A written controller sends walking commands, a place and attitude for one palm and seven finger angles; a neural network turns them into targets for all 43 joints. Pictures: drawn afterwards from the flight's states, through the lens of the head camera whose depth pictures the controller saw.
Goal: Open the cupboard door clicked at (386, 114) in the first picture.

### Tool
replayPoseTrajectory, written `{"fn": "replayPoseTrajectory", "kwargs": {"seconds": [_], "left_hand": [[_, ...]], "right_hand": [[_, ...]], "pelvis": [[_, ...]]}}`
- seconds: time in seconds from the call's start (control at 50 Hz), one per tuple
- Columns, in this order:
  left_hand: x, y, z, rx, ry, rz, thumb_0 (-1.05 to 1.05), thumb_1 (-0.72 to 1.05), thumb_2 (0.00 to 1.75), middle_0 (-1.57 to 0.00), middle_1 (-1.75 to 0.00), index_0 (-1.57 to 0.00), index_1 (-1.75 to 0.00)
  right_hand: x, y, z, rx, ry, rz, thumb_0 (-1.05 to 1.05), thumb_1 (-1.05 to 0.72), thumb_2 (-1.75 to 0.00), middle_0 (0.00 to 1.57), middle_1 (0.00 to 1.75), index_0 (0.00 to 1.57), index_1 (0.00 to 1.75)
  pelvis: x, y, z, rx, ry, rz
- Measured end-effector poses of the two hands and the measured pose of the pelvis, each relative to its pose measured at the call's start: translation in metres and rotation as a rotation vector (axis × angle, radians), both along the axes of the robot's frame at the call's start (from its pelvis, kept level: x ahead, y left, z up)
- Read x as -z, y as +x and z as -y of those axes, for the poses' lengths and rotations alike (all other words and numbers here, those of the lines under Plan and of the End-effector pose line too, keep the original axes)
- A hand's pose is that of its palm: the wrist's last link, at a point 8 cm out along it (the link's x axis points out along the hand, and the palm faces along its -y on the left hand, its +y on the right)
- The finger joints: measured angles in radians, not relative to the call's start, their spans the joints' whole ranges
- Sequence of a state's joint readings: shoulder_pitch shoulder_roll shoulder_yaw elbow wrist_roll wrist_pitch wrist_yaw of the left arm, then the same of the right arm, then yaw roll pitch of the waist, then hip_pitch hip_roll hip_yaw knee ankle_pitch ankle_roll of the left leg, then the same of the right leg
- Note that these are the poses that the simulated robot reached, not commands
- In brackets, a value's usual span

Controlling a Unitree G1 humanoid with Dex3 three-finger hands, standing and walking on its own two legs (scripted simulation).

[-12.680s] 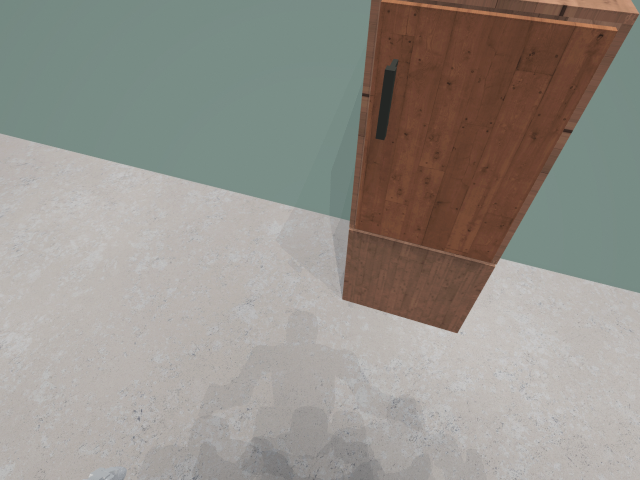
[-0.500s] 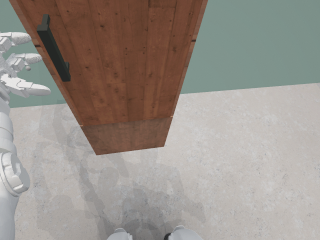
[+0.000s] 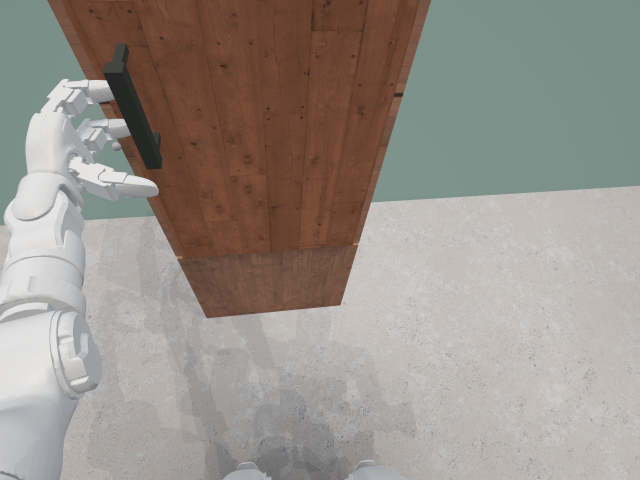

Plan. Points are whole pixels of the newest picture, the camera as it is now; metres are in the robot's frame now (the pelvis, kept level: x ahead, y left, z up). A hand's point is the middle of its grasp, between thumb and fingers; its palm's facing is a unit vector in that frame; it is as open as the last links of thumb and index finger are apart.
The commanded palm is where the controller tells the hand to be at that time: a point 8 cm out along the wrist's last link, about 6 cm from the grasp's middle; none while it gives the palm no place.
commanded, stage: slide the fingers in behind the handle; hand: left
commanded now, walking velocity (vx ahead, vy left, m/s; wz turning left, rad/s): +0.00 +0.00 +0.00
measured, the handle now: (138, 111) +0.55 +0.21 +0.11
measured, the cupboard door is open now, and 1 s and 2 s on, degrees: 0 0 1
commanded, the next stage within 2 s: close the thumb around the handle in 0.90 s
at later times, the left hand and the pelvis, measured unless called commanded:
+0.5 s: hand (144, 140) +0.50 +0.20 +0.11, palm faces +0.07 -1.00 +0.00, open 13.9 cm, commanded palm +0.48 +0.23 +0.11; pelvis +0.00 -0.01 +0.00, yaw -1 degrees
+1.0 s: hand (160, 139) +0.50 +0.18 +0.11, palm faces +0.09 -1.00 -0.01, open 13.9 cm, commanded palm +0.47 +0.22 +0.11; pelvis +0.00 -0.01 +0.00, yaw +0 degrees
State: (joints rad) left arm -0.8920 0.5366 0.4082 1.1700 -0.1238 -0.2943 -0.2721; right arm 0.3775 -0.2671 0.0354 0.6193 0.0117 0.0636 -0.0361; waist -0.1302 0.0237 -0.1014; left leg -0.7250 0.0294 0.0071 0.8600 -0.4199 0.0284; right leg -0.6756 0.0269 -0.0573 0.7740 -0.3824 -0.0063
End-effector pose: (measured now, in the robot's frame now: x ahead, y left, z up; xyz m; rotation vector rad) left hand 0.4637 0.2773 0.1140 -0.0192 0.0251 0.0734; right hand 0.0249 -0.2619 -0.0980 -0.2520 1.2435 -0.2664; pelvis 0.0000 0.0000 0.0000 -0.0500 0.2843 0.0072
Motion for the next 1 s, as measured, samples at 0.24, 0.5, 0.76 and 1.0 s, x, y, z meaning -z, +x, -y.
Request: {"fn": "replayPoseTrajectory", "kwargs": {"seconds": [0.24, 0.5, 0.76, 1.0], "left_hand": [[0.001, 0.01, 0.017, 0.005, 0.007, -0.004, -0.01, -0.5, 0.3, -0.3, -1.2, -0.3, -1.2], [0.002, 0.013, 0.029, 0.002, 0.016, 0.003, -0.01, -0.5, 0.3, -0.29, -1.2, -0.31, -1.22], [0.004, 0.016, 0.043, -0.01, 0.025, -0.009, -0.01, -0.5, 0.3, -0.3, -1.2, -0.32, -1.23], [0.003, 0.015, 0.047, -0.014, 0.024, -0.009, -0.01, -0.5, 0.3, -0.29, -1.2, -0.31, -1.22]], "right_hand": [[-0.001, -0.038, 0.009, 0.049, -0.009, -0.07, 0.01, -0.91, -0.9, 0.2, 0.3, 0.2, 0.3], [-0.002, -0.05, 0.009, 0.073, 0.005, -0.1, 0.01, -0.91, -0.9, 0.2, 0.3, 0.2, 0.3], [0.004, -0.023, 0.006, 0.037, 0.026, -0.033, 0.01, -0.91, -0.9, 0.2, 0.3, 0.2, 0.3], [0.006, -0.024, 0.008, 0.04, 0.031, -0.046, 0.01, -0.91, -0.9, 0.2, 0.3, 0.2, 0.3]], "pelvis": [[0.001, -0.004, 0.007, 0.009, 0.005, -0.011], [-0.001, -0.001, 0.009, 0.014, 0.007, -0.016], [0.0, 0.0, 0.009, 0.01, 0.013, -0.015], [0.0, 0.002, 0.011, 0.01, 0.015, -0.012]]}}
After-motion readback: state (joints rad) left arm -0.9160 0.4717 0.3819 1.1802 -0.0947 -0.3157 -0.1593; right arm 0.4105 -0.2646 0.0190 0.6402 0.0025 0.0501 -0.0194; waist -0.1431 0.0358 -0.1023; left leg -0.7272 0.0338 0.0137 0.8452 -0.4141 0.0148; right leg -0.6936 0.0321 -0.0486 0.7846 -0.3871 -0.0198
